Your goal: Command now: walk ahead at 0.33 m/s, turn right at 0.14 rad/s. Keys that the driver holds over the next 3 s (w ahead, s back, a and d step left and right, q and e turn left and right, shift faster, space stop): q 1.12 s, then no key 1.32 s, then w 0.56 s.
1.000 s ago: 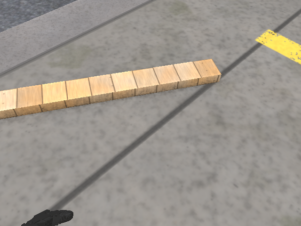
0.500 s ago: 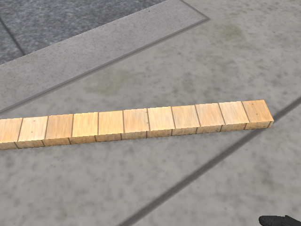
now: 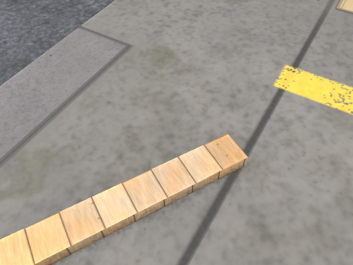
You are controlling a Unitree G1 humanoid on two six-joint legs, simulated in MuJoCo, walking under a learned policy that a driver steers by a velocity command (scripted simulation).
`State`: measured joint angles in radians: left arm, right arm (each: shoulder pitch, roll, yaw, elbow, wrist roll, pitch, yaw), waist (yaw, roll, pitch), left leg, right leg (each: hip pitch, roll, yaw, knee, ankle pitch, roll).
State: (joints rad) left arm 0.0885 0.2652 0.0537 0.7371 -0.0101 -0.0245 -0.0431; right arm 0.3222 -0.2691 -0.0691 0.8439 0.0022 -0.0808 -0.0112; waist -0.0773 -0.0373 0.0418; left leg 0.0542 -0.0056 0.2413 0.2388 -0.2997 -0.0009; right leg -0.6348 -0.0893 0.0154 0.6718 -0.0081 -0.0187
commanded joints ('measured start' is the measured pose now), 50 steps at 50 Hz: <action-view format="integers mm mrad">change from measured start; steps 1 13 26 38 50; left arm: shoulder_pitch -57 -15 -38 -59 -3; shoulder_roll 55 113 193 116 131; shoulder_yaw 10 30 60 59 55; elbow -92 1 63 56 66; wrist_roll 13 44 -4 8 -4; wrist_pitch -26 -35 37 32 -4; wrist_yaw -10 44 85 96 56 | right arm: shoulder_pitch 1 20 -120 -150 -225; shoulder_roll -193 -88 -100 -186 -208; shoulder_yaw -42 -24 -39 -54 -55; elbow -14 2 -113 -162 -200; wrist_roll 25 16 8 6 13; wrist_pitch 11 104 132 70 108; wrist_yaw -4 -37 19 -27 -28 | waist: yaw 49 34 48 84 93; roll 111 -71 -73 151 207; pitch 22 -142 -110 -168 -145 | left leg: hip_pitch -23 -480 -386 -117 -218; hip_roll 284 99 76 223 155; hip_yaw -115 -277 -161 -530 -712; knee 43 881 381 118 184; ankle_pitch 786 -146 13 552 419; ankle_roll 150 -77 8 224 196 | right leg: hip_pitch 90 356 485 4 304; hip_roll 57 -208 -258 81 135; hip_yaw -48 44 -100 50 60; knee -90 -416 -345 354 -155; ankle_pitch -59 263 -27 -339 -287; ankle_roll -39 -240 -152 86 71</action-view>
